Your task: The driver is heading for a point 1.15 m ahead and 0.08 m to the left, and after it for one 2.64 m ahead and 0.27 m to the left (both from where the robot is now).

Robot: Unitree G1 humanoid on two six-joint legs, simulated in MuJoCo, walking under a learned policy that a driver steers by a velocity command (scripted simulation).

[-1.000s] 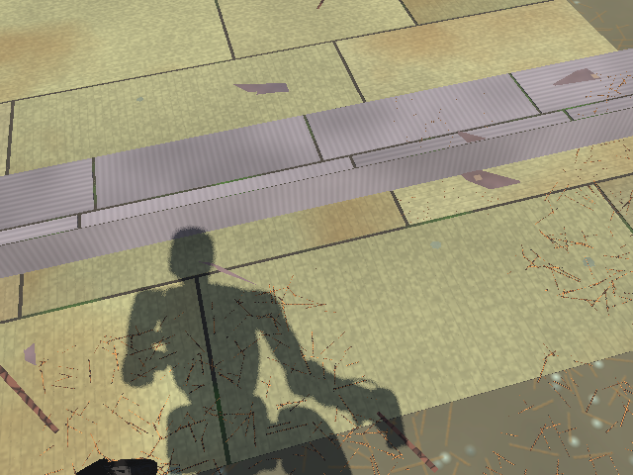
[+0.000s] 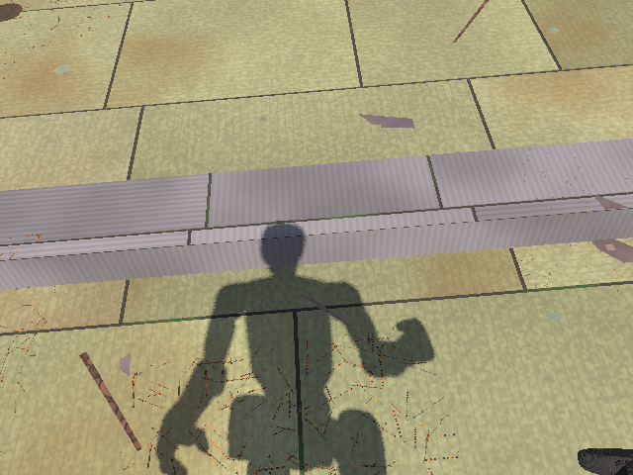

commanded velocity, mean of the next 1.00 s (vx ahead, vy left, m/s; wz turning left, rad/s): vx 0.92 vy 0.00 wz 0.22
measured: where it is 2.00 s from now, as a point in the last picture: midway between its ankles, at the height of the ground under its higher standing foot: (308, 84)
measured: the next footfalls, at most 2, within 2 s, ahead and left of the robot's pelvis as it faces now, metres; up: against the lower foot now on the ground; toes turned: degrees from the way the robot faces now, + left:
left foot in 0.12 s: +0.18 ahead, +0.15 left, +0.00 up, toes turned -12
right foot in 0.52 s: +0.48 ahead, -0.16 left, +0.00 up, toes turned -6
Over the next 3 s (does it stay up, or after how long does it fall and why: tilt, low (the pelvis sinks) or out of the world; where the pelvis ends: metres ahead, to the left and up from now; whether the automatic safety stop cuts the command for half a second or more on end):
stays up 2.67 0.19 0.10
